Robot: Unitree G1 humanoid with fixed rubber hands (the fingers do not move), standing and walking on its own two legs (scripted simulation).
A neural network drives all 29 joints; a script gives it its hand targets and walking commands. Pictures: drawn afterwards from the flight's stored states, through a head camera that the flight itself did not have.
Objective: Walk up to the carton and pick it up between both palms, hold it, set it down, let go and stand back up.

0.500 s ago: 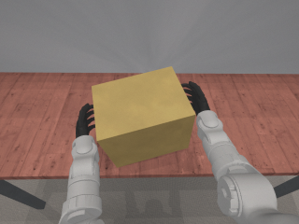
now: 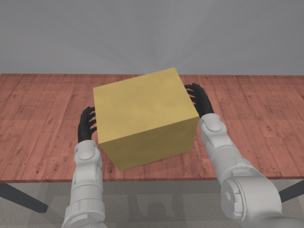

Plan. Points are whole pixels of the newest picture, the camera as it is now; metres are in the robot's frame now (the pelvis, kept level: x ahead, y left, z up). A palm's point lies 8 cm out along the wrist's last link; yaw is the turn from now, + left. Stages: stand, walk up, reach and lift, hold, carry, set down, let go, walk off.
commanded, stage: set down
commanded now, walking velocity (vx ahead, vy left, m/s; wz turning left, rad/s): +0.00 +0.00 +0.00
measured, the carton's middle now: (145, 121) +0.42 +0.08 +0.01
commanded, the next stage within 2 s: none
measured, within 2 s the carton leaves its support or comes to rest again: rests again in 0.28 s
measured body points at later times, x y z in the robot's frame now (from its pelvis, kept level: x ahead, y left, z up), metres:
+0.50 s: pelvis +0.01 +0.00 +0.00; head +0.07 +0.01 +0.45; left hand +0.35 +0.23 +0.03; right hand +0.45 -0.09 +0.06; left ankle +0.02 +0.13 -0.75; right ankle -0.04 -0.07 -0.75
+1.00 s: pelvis +0.01 +0.00 +0.00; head +0.07 +0.01 +0.44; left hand +0.35 +0.23 +0.03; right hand +0.45 -0.09 +0.05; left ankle +0.02 +0.13 -0.75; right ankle -0.04 -0.07 -0.75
